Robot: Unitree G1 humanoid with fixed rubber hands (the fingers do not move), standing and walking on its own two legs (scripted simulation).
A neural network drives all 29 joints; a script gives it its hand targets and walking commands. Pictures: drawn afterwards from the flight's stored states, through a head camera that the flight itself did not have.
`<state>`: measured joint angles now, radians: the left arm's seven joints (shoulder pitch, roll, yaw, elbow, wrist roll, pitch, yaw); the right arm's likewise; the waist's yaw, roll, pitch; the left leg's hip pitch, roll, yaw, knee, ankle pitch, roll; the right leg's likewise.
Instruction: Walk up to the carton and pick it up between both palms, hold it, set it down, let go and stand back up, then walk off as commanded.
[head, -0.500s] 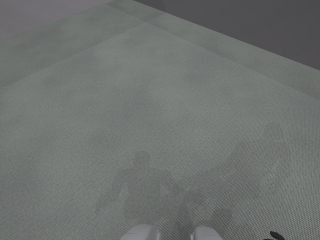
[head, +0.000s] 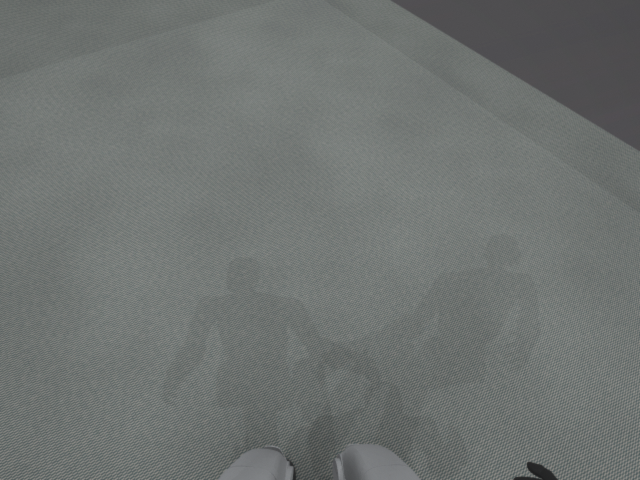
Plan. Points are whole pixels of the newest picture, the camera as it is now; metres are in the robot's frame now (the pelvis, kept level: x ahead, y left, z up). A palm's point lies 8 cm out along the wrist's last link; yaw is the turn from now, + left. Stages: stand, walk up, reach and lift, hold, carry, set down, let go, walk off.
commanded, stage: walk up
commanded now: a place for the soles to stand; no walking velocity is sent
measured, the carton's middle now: out of the picture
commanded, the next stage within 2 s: none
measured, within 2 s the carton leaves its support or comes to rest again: neither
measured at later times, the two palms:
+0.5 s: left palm out of the picture -0.06 +0.28 -0.08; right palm out of the picture +0.00 -0.32 -0.16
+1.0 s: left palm out of the picture -0.14 +0.38 -0.14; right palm out of the picture -0.09 -0.22 -0.10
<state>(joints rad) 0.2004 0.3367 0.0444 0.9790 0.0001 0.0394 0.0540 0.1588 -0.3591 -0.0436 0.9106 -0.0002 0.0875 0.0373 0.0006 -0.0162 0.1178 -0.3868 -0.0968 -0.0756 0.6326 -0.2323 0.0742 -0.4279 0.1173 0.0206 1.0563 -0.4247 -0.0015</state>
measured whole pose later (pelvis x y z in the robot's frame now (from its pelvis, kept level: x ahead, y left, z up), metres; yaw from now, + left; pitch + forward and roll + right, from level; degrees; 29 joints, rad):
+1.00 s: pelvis -0.17 +0.09 -0.01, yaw +5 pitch -5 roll -4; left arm 0.19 0.33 0.05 0.98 0.00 0.04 0.06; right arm 0.21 -0.37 -0.06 0.89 0.00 0.12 0.07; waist 0.00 0.01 0.14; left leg -0.28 -0.04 -0.08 0.78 -0.40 0.05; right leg -0.45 0.03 0.01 1.00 -0.40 -0.01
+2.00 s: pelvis -0.28 +0.16 -0.01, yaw +14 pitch -4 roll -1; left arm 0.19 0.34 0.05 0.97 0.00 0.03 0.06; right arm 0.15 -0.37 -0.09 0.85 0.00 0.13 0.08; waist 0.00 0.06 0.15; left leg -0.39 -0.02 -0.08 1.03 -0.44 0.01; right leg -0.31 -0.04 0.00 0.72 -0.33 0.02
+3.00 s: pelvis -0.42 +0.21 -0.01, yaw +24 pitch -5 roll +4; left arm 0.18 0.34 0.06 0.96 0.00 0.04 0.04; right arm 0.20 -0.38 -0.10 0.83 0.00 0.12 0.06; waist 0.00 0.05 0.15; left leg -0.40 -0.10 -0.08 1.19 -0.38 -0.02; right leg -0.32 -0.04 -0.01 0.75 -0.34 -0.06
